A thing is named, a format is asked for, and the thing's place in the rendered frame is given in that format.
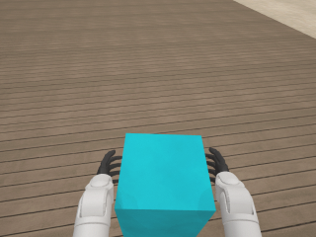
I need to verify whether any robot right forearm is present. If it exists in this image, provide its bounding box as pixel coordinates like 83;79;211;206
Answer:
215;171;262;237

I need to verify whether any right robot hand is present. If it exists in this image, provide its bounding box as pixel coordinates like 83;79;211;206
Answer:
204;147;229;183

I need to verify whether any left robot hand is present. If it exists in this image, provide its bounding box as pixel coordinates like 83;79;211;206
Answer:
97;150;122;184

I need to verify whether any robot left forearm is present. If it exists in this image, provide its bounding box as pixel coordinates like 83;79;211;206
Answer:
72;174;114;237

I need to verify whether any carton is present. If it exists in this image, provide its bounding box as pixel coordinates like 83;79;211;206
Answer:
115;133;216;237

